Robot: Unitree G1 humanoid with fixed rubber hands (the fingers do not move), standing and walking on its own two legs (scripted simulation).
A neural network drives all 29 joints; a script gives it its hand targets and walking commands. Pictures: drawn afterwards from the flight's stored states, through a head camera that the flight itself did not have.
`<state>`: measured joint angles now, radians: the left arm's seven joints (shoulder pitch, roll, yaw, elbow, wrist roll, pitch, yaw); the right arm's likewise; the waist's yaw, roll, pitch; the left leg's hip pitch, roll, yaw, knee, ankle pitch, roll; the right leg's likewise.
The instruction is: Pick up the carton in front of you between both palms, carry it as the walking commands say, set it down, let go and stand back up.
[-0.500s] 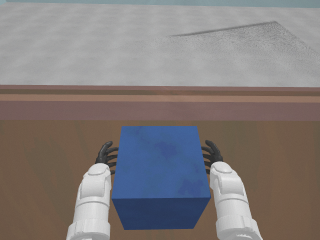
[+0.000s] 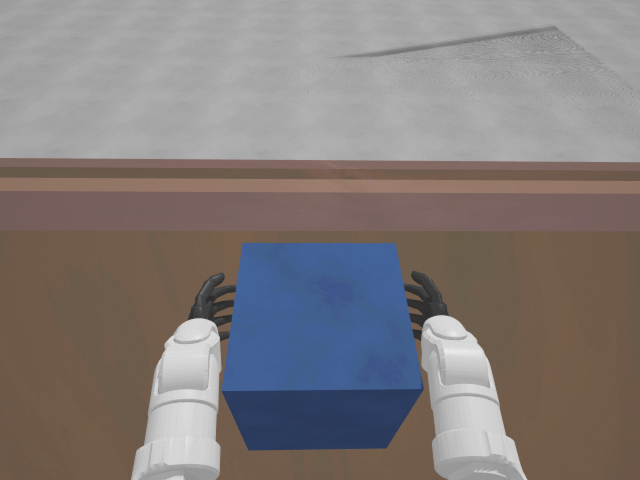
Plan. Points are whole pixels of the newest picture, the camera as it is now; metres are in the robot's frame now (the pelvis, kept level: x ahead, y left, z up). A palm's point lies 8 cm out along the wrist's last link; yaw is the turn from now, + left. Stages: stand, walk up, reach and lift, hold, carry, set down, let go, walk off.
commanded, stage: reach and lift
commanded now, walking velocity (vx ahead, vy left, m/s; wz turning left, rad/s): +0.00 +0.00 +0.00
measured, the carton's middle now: (318, 351) +0.30 +0.00 -0.04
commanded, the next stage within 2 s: hold in 0.40 s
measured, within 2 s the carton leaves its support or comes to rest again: neither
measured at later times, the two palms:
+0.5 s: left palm (201, 327) +0.29 +0.15 +0.04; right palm (438, 323) +0.29 -0.15 +0.05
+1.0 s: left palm (199, 328) +0.28 +0.15 +0.05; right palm (441, 326) +0.29 -0.15 +0.05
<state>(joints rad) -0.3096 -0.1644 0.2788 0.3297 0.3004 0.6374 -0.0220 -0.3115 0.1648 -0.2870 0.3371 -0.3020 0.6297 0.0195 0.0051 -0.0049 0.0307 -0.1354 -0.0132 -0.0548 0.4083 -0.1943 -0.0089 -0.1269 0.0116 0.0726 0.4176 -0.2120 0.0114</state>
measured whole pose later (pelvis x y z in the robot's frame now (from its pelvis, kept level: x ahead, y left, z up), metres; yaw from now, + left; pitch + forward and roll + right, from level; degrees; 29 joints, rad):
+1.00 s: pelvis -0.01 +0.00 +0.00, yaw +0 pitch -8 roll +0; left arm -0.30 -0.16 0.25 0.24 0.28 0.75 -0.02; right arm -0.30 0.16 -0.26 0.24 -0.28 0.75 0.02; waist 0.00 0.00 0.05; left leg -0.06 -0.01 -0.06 0.38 -0.18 -0.01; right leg -0.05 0.01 0.07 0.39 -0.20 0.01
